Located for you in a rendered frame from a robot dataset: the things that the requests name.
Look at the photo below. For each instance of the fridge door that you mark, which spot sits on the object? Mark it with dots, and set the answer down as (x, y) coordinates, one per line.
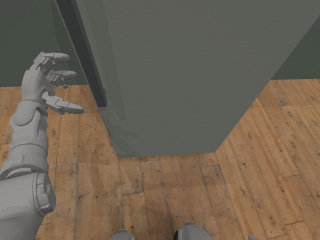
(180, 74)

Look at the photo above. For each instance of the robot left hand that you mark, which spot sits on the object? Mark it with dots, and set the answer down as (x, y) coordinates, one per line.
(35, 84)

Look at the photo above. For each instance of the handle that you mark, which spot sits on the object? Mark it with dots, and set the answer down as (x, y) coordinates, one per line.
(73, 21)

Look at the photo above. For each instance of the robot left shin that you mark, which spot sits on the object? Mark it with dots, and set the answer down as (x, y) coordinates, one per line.
(123, 230)

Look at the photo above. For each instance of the left robot upper arm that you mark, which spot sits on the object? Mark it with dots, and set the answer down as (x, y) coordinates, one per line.
(24, 202)

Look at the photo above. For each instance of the robot shin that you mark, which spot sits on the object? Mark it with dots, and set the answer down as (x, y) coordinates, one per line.
(123, 230)
(189, 223)

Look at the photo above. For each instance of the left robot forearm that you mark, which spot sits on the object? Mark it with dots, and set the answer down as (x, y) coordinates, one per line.
(29, 144)

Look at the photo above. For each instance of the robot right shin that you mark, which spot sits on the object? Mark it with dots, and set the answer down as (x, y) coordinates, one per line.
(189, 223)

